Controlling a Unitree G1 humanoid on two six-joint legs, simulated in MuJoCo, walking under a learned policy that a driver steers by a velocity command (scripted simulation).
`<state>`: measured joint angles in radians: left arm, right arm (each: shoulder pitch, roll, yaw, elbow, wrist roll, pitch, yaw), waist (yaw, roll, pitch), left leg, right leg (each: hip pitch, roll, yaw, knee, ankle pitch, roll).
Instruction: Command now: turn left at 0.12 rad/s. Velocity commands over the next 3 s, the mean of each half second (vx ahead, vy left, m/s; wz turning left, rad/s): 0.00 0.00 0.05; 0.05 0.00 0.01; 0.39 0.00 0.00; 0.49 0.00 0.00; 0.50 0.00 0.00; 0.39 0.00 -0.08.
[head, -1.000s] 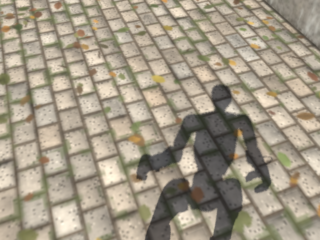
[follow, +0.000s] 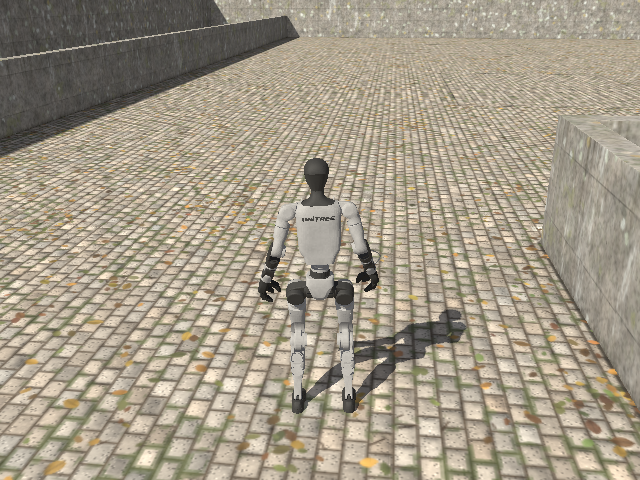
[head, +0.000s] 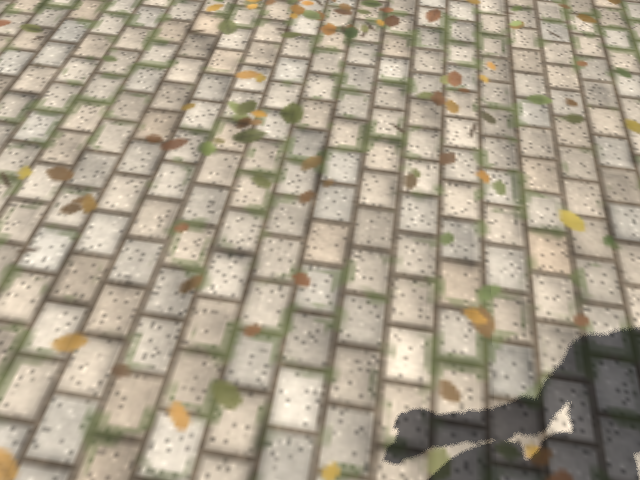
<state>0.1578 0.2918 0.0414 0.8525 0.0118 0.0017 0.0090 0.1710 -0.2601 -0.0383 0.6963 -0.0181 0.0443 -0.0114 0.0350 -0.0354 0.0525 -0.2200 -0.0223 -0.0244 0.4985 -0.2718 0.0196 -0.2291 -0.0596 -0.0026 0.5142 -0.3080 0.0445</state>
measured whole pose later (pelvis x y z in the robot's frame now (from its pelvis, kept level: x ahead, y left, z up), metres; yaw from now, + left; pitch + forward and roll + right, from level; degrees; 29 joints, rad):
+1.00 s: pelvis +0.02 -0.01 +0.00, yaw -1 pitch -1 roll +0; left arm 0.26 0.25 0.03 1.09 -0.02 -0.02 0.03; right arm 0.27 -0.25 -0.04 0.99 0.02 -0.01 -0.03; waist 0.01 0.00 0.00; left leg -0.18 -0.02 -0.02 0.53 -0.34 0.04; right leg -0.25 -0.03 -0.01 0.68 -0.44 -0.01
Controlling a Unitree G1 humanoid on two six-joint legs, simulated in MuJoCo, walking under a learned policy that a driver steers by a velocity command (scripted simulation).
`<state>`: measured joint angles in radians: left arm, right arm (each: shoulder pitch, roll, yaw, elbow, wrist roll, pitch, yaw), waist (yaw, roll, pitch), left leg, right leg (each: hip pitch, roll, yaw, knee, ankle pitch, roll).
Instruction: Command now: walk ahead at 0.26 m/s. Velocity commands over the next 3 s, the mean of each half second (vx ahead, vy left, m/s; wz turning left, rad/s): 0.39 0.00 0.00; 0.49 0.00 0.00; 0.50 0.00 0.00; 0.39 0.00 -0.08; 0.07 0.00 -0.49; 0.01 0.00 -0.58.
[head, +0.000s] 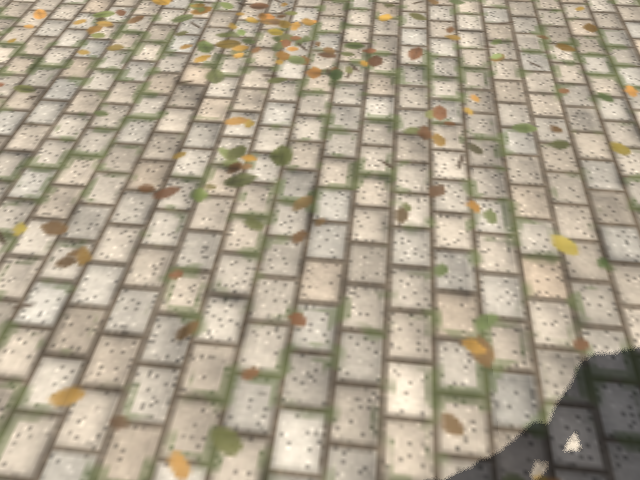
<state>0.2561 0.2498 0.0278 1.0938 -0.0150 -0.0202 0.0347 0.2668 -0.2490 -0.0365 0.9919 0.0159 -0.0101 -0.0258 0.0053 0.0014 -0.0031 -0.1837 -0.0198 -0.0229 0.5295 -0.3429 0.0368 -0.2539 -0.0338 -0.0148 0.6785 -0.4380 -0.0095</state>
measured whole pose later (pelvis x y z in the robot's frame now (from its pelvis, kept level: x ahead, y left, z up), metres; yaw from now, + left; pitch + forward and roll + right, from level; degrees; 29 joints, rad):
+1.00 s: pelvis +0.48 -0.01 +0.01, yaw +0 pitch +2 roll +3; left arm 0.03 0.25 0.04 0.85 -0.02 -0.09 -0.01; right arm 0.36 -0.25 -0.05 1.03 0.02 -0.09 0.00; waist -0.09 -0.04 0.02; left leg 0.05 -0.07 0.05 0.20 -0.27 0.04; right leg -0.62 -0.10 0.01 0.56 0.05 -0.01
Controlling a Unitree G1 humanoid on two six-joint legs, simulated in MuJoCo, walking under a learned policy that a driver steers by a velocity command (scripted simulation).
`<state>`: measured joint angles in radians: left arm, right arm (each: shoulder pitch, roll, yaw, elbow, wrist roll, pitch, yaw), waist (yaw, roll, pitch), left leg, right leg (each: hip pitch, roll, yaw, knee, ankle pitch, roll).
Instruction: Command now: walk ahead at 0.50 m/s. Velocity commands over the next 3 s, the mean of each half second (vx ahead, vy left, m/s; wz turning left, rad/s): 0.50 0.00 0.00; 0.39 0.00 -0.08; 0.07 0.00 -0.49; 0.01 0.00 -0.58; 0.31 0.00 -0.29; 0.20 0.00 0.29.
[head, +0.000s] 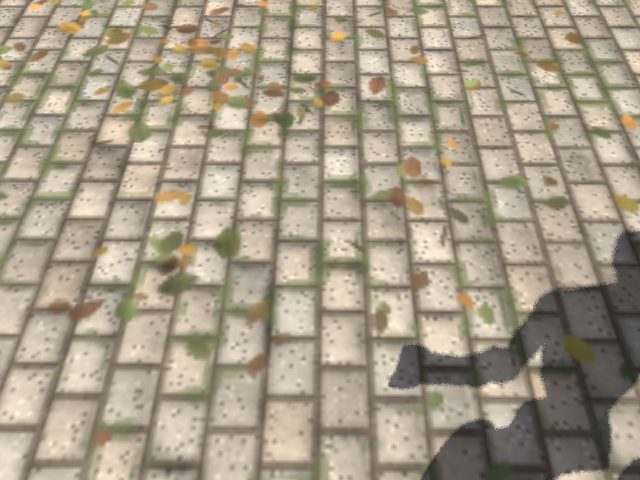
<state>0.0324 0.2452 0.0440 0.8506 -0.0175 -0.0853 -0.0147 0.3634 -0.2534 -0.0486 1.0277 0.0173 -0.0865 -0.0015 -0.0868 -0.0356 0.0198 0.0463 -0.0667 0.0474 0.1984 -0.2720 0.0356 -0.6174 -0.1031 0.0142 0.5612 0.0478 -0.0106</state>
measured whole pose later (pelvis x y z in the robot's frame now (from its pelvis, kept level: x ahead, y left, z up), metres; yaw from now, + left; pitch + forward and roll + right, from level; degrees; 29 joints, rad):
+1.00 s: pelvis +0.55 +0.01 +0.01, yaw -3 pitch +1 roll +2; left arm 0.13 0.25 0.06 0.88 -0.01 -0.05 0.00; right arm 0.23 -0.24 -0.05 1.00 -0.02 -0.07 -0.02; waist -0.04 -0.05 0.04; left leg -0.08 -0.06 0.12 0.26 -0.20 0.06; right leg -0.62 -0.09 0.02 0.69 -0.02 0.00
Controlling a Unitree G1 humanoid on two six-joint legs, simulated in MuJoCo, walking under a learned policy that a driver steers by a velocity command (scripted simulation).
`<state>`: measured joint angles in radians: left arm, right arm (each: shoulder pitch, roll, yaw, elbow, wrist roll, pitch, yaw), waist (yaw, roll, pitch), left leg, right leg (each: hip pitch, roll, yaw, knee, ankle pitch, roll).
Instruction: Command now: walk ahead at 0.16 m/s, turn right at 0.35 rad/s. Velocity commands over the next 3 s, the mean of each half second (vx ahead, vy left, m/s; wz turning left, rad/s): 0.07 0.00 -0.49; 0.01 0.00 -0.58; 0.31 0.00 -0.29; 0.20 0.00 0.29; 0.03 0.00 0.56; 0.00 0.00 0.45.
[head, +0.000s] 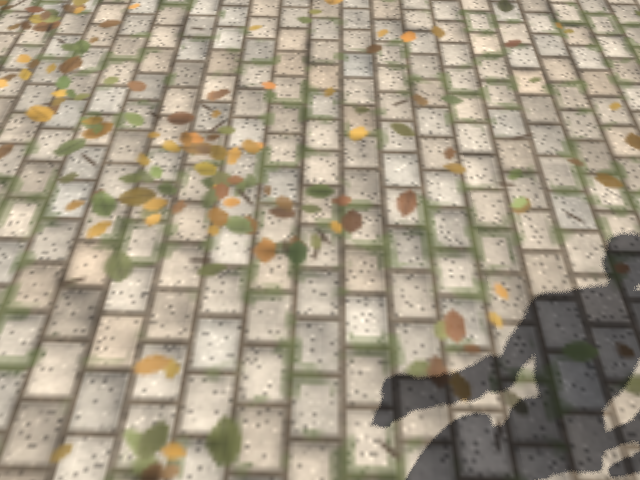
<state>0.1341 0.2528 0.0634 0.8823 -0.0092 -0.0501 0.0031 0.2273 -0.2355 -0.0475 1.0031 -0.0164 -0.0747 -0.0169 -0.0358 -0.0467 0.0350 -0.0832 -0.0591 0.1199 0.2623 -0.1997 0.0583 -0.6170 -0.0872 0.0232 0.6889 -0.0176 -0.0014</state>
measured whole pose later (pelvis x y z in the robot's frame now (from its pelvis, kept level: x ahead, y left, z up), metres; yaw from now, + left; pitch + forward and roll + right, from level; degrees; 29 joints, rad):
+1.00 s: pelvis +0.10 -0.01 -0.01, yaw -34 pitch +1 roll +0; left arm 0.15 0.30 0.08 0.62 -0.02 0.07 -0.01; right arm 0.15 -0.31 -0.08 0.82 0.02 0.01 -0.03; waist -0.03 0.01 0.05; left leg -0.22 0.12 0.16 0.50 -0.28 -0.04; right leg -0.31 -0.02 -0.04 0.58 -0.27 0.01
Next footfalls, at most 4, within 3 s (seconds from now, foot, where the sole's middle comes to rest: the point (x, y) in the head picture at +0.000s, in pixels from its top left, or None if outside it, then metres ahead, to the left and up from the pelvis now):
0.12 right None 0.19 -0.12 -0.78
0.56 left None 0.20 0.11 -0.78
1.02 right None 0.07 -0.13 -0.78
1.52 left None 0.41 -0.09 -0.78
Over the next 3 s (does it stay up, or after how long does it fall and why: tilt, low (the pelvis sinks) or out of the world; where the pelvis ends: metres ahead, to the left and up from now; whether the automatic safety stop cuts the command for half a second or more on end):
stays up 0.40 -0.20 -0.01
